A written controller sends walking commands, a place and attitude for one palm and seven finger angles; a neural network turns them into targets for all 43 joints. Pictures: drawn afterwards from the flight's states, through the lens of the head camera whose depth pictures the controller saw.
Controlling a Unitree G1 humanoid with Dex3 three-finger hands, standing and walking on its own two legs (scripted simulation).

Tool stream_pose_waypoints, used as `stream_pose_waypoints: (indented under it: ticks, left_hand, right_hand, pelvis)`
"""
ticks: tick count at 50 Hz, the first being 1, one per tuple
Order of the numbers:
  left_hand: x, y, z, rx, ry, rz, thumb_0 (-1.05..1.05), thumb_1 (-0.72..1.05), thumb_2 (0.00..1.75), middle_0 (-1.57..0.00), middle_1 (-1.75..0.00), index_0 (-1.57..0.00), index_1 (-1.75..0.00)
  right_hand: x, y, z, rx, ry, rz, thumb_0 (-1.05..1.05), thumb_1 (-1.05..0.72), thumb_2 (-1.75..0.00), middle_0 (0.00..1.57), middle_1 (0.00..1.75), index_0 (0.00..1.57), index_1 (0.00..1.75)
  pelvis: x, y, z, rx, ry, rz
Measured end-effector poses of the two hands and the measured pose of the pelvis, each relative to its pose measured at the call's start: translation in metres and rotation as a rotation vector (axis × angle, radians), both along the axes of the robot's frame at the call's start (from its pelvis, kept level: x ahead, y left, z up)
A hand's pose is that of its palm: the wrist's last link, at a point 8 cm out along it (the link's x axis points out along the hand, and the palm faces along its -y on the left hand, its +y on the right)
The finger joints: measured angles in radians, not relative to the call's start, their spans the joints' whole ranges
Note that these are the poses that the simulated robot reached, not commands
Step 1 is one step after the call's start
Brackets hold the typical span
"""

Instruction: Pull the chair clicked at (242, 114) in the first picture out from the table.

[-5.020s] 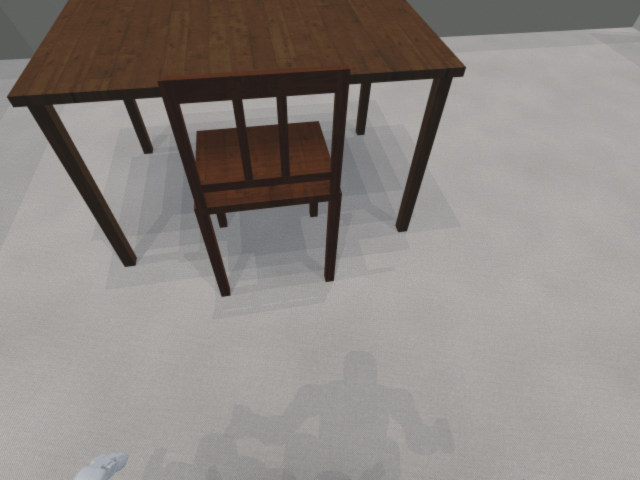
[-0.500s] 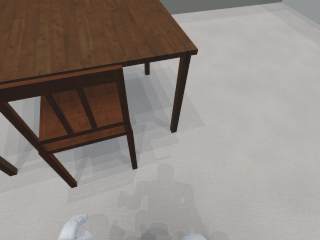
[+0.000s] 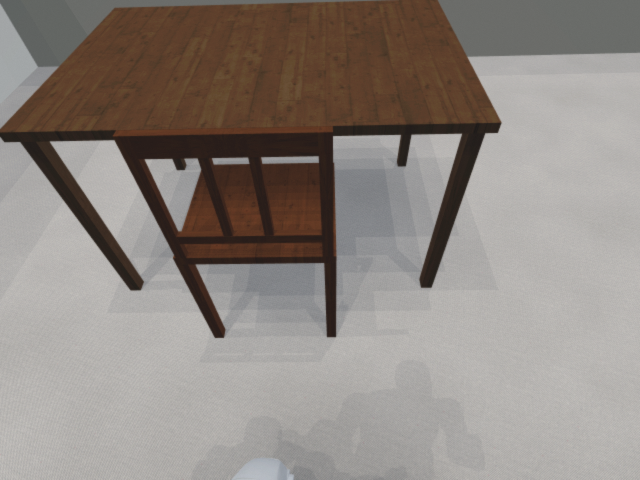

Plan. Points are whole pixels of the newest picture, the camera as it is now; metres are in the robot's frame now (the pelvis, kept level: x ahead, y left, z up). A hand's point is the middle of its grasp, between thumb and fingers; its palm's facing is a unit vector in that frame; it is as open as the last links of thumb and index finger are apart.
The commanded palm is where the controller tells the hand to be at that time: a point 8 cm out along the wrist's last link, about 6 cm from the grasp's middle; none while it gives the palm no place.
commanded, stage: take the last steps up to it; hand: left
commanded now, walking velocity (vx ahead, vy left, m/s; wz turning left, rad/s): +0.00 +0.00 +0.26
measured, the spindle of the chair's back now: (217, 198) +0.67 +0.27 -0.11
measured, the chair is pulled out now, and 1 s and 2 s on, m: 0.00 0.00 0.00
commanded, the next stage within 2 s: come to a stop and stand still in 0.86 s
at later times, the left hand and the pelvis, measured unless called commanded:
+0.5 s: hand out of the picture +0.03 +0.26 -0.18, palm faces +0.13 -0.98 -0.17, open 7.4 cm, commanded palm none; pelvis +0.05 +0.07 +0.00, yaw +4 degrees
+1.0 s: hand (214, 405) +0.25 +0.19 -0.17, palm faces +0.11 -0.97 -0.22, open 7.2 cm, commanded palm none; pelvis +0.20 +0.01 +0.00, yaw +4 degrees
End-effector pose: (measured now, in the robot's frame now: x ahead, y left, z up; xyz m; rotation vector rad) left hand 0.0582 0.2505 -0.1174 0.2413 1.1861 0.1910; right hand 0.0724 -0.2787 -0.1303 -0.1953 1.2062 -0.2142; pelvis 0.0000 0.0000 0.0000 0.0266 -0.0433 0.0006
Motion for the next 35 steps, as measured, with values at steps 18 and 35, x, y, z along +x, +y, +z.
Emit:
stream_pose_waypoints:
  ticks: [18, 35]
  left_hand:
    - [-0.094, 0.06, -0.033, -0.122, 0.223, 0.176, 0.01, 0.91, 0.9, -0.2, -0.3, -0.2, -0.3]
    - [0.105, 0.029, -0.03, -0.126, 0.052, 0.039, 0.0, 0.91, 0.9, -0.2, -0.3, -0.2, -0.29]
  right_hand:
    - [0.007, 0.115, 0.014, 0.005, 0.003, 0.116, 0.0, -0.93, -0.9, 0.2, 0.3, 0.2, 0.3]
    - [-0.073, 0.126, -0.011, 0.105, 0.395, -0.085, 0.01, -0.91, -0.9, 0.2, 0.3, 0.2, 0.3]
  pelvis:
    - [0.019, 0.065, 0.003, -0.04, 0.009, 0.066]
    - [0.109, 0.053, -0.008, 0.0, 0.021, 0.056]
